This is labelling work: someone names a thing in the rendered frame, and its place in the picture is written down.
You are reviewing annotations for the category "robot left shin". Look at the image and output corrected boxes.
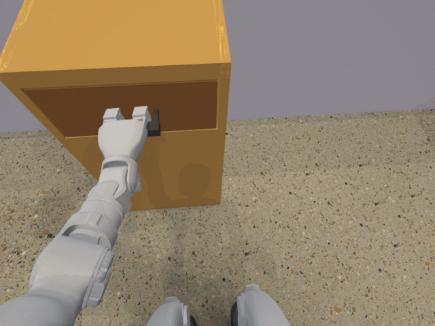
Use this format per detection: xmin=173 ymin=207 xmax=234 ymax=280
xmin=165 ymin=297 xmax=181 ymax=304

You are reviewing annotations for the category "cabinet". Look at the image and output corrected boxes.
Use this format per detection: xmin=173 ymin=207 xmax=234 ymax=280
xmin=0 ymin=0 xmax=231 ymax=211

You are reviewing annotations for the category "left robot hand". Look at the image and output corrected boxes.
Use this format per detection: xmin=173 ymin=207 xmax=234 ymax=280
xmin=98 ymin=106 xmax=152 ymax=192

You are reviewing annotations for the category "robot left forearm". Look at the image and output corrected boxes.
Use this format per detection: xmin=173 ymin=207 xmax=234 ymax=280
xmin=29 ymin=156 xmax=138 ymax=291

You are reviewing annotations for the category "handle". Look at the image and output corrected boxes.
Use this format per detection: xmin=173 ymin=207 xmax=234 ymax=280
xmin=146 ymin=109 xmax=160 ymax=137

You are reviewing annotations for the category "left robot upper arm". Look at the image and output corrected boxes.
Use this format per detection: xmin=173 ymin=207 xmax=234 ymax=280
xmin=0 ymin=235 xmax=114 ymax=326

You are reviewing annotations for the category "drawer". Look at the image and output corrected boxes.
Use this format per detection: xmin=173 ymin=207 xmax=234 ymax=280
xmin=24 ymin=79 xmax=218 ymax=137

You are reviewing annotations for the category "left robot thigh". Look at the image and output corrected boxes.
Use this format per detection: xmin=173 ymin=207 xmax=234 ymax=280
xmin=146 ymin=302 xmax=190 ymax=326

